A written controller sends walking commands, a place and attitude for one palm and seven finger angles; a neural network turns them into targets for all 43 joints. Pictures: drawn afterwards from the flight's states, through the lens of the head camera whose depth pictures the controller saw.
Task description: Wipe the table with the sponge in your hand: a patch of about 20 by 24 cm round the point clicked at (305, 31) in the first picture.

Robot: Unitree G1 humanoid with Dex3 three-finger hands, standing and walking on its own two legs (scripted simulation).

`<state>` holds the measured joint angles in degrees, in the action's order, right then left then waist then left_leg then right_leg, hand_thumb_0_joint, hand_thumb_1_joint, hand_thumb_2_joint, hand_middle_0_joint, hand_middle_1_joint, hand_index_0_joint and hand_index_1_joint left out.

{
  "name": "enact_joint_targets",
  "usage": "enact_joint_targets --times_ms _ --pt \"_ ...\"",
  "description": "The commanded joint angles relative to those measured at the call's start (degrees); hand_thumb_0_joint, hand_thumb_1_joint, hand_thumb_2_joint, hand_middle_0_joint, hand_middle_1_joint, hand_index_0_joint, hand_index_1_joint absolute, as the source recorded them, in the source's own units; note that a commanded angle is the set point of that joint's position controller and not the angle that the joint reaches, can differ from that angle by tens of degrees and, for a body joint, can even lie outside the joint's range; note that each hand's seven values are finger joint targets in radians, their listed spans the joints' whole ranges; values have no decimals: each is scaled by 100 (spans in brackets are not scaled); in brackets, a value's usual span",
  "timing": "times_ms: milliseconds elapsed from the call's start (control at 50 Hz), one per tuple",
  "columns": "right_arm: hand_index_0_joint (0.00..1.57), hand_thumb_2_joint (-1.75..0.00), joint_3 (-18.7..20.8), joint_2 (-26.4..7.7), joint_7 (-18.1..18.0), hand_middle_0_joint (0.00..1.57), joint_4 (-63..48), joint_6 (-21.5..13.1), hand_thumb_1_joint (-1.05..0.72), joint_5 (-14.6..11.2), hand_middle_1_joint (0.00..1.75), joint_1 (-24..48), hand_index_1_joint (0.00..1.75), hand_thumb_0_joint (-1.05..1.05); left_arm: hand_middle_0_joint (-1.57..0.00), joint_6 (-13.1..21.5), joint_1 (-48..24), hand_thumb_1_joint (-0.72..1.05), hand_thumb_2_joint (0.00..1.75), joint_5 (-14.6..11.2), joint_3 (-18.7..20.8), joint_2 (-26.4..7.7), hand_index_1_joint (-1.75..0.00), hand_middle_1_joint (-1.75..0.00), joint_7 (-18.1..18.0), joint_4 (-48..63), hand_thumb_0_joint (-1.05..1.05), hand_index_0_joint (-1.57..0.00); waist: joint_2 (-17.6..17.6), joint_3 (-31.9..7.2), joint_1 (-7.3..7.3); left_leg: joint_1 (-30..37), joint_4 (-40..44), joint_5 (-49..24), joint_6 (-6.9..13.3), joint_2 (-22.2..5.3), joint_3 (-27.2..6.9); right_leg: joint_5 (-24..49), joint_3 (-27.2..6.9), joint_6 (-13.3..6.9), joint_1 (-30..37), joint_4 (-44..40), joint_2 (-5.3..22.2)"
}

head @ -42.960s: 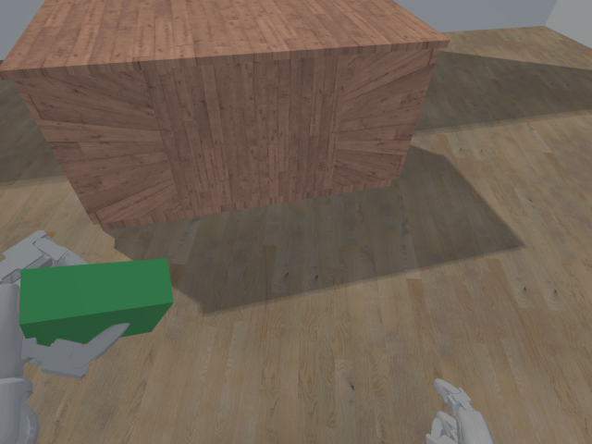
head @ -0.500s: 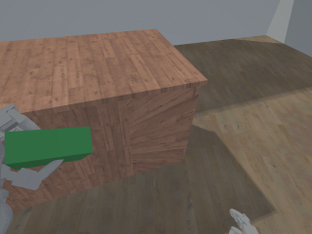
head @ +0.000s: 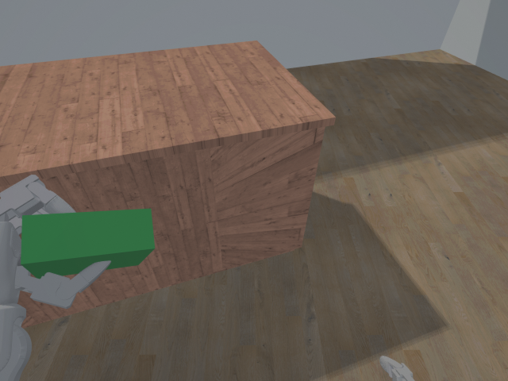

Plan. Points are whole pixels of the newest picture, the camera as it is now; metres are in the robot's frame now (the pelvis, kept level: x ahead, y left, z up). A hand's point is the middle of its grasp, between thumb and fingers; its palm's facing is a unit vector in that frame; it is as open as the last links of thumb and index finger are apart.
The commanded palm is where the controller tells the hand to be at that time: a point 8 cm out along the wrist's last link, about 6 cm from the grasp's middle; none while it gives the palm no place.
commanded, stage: stop stepping back and stand still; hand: left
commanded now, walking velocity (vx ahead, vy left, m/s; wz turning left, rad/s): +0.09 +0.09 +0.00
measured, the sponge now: (109, 243) +0.23 +0.20 +0.18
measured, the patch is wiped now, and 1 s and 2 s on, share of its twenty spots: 1.00 1.00 1.00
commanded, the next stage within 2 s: stand and wait in 0.06 s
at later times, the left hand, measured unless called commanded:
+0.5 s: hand (59, 210) +0.25 +0.26 +0.21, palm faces +0.40 -0.84 -0.38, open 8.9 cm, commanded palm +0.20 +0.30 +0.23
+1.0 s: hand (34, 220) +0.23 +0.28 +0.21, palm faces +0.43 -0.83 -0.35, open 8.9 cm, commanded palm +0.18 +0.31 +0.23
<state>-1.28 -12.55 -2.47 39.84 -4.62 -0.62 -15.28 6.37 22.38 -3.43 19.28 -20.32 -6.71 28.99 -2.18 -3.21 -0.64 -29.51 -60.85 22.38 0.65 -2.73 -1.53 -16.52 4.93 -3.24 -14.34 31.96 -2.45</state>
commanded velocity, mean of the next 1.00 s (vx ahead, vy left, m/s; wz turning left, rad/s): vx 0.01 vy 0.01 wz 0.00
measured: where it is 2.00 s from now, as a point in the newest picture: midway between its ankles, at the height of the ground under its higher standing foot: outside the picture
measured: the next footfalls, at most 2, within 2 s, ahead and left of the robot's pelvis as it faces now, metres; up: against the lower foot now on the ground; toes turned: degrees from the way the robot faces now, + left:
left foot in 0.16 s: +0.09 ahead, +0.15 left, +0.00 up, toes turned +3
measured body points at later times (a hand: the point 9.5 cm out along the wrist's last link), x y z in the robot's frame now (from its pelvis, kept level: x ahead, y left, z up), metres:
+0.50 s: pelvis +0.03 +0.03 +0.01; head +0.04 +0.03 +0.46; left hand +0.22 +0.30 +0.23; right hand +0.21 -0.20 -0.07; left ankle +0.05 +0.15 -0.73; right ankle +0.01 -0.09 -0.73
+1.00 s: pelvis +0.01 +0.04 +0.01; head +0.02 +0.04 +0.46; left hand +0.20 +0.32 +0.23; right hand +0.18 -0.20 -0.07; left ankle +0.05 +0.15 -0.73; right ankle +0.01 -0.09 -0.73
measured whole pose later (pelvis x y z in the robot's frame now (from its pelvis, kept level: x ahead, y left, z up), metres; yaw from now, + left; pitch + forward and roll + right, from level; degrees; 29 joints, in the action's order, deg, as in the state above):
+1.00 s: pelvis +0.01 +0.04 +0.01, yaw -1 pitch +0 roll -2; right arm -0.7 -12.1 -3.3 35.2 -4.7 -0.7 -11.0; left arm 8.2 24.2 -3.7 21.7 -21.9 -9.0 31.6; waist -1.1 0.0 -0.1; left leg -16.5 -29.3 12.5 0.4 -2.9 2.5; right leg -13.5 2.8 0.5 -10.4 24.4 -0.3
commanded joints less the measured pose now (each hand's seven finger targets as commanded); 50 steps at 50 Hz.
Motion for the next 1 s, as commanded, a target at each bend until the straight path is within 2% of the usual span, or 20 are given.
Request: enact_joint_targets --times_ms 0,40,80,100,120,140,160,180,200,220,240,260,280,300,340,380,420,660,820,980 --pt "20 -90 340 -581 -68 20 -1165 -386 -90 -40 30 837 30 0 -120 605 -874 10 130 -57 971 -1378 -160 -160 -123 1848 0 -120 423 -48 210 220 843 -394 48 -280 -59 262 -1786 -648 -148 -1732 1916" --pt "20 -90 280 -468 -166 20 -1189 -405 -90 -32 30 969 30 0 -120 608 -728 10 130 -28 914 -1305 -160 -160 -208 1708 0 -120 710 -95 146 1302 2267 -465 126 -131 358 -265 -1246 -428 -372 -1476 1631" --pt "20 -90 308 -532 -253 20 -1179 -466 -90 -1 30 910 30 0 -120 583 -575 10 130 -52 825 -1157 -160 -160 -313 1440 0 -120 419 -96 144 1975 3157 -536 160 95 578 -690 -1050 -235 -422 -1151 1308" --pt "20 -90 359 -652 -266 20 -1201 -477 -90 7 30 919 30 0 -120 567 -600 10 130 -61 764 -1082 -160 -160 -335 1358 0 -120 -75 -47 130 2050 3533 -135 307 -129 45 -852 -1042 -102 -564 -788 1085" --pt "20 -90 389 -726 -278 20 -1227 -477 -90 -15 30 930 30 0 -120 530 -428 10 130 -82 691 -923 -160 -160 -340 1094 0 -120 -612 42 116 2123 3820 18 514 -597 -671 -807 -776 97 -812 -398 695" --pt "20 -90 360 -777 -247 20 -1289 -444 -90 -69 30 916 30 0 -120 520 -630 10 130 -54 707 -955 -160 -160 -351 1230 0 -120 -895 59 83 2023 4059 59 636 -995 -1224 -561 -437 281 -854 -37 357" --pt "20 -90 345 -789 -219 20 -1327 -442 -90 -102 30 921 30 0 -120 491 -758 10 130 -34 803 -1070 -160 -160 -362 1220 0 -120 -842 -12 63 1763 4185 -93 628 -1089 -1352 -458 -267 373 -588 201 174" --pt "20 -90 354 -744 -202 20 -1275 -432 -90 -152 30 900 30 0 -120 480 -702 10 130 -31 831 -1093 -160 -160 -332 1031 0 -120 -659 34 81 1218 4251 622 489 -945 -1160 -642 -299 399 -217 4 178" --pt "20 -90 321 -674 -210 20 -1261 -435 -90 -117 30 945 30 0 -120 451 -677 10 130 18 871 -1107 -160 -160 -331 986 0 -120 -656 299 101 814 4157 721 424 -758 -910 -392 -312 373 -40 -320 227" --pt "20 -90 314 -651 -200 20 -1258 -464 -90 -96 30 983 30 0 -120 452 -744 10 130 30 893 -1147 -160 -160 -308 1046 0 -120 -525 367 111 712 3886 515 340 -547 -589 -222 -462 320 50 -626 348" --pt "20 -90 317 -618 -172 20 -1244 -474 -90 -76 30 943 30 0 -120 479 -692 10 130 38 859 -1109 -160 -160 -297 1016 0 -120 118 356 101 732 3317 -133 247 -350 -318 151 -765 218 107 -967 545" --pt "20 -90 352 -629 -127 20 -1257 -482 -90 -67 30 928 30 0 -120 501 -613 10 130 20 847 -1128 -160 -160 -272 1116 0 -120 678 120 139 884 2710 -809 151 -181 -30 753 -1238 56 256 -1158 923" --pt "20 -90 375 -628 -85 20 -1256 -486 -90 -80 30 935 30 0 -120 509 -638 10 130 -6 832 -1178 -160 -160 -259 1272 0 -120 946 -65 179 980 2382 -1277 60 -78 138 1561 -1542 -89 425 -1211 1290" --pt "20 -90 388 -632 -63 20 -1260 -491 -90 -82 30 916 30 0 -120 542 -649 10 130 -19 859 -1209 -160 -160 -256 1467 0 -120 934 -287 182 1077 2488 -1554 14 -53 182 2498 -1471 -173 740 -1026 1437" --pt "20 -90 356 -616 -51 20 -1307 -491 -90 -67 30 948 30 0 -120 599 -466 10 130 -14 896 -1232 -160 -160 -262 1755 0 -120 104 -570 157 1535 2985 -2394 51 -147 120 3139 -1104 -10 911 -558 1217" --pt "20 -90 344 -603 -57 20 -1366 -459 -90 -52 30 964 30 0 -120 631 -259 10 130 -9 978 -1273 -160 -160 -272 1950 0 -120 -306 -686 89 2108 3225 -3308 153 -394 -81 2589 -618 243 629 -367 755" --pt "20 -90 320 -602 -60 20 -1414 -431 -90 -53 30 998 30 0 -120 602 -85 10 130 -4 1061 -1333 -160 -160 -283 1910 0 -120 -497 -673 70 2273 3256 -3749 202 -524 -260 2189 -449 309 450 -336 557" --pt "20 -90 305 -587 -80 20 -1455 -324 -90 -69 30 1070 30 0 -120 501 -159 10 130 -54 830 -1055 -160 -160 -249 1501 0 -120 -87 -536 109 1899 3512 -2264 93 -439 -166 1599 -601 302 541 -886 570" --pt "20 -90 301 -603 -141 20 -1445 -366 -90 -24 30 1141 30 0 -120 553 -344 10 130 -31 929 -1216 -160 -160 -324 1729 0 -120 -321 -391 93 1733 3702 -1496 73 -351 -197 1136 -658 255 429 -1066 603" --pt "20 -90 314 -610 -147 20 -1398 -357 -90 -43 30 1128 30 0 -120 540 -370 10 130 -19 788 -1025 -160 -160 -305 1288 0 -120 -175 -222 103 1615 3814 -1006 66 -342 -179 718 -645 282 305 -1230 546"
